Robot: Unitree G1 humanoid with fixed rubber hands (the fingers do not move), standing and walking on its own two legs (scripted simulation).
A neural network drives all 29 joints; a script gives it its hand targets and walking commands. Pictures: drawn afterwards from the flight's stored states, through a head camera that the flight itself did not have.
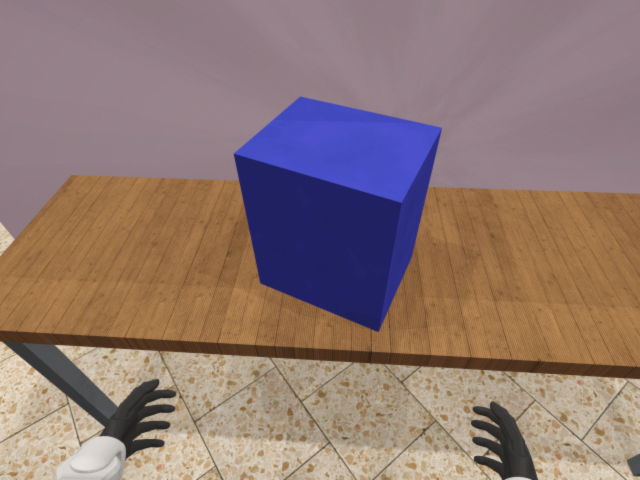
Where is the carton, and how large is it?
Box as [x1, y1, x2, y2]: [234, 97, 441, 331]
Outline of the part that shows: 299,97 234,153 260,282 378,331 411,257 441,128 304,97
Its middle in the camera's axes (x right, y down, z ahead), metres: +0.03 -0.04 +0.63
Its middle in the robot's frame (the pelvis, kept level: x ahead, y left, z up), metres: +0.49 +0.03 +0.05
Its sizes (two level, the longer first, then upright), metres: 0.232 0.184 0.280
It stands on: a table, 0.68 m high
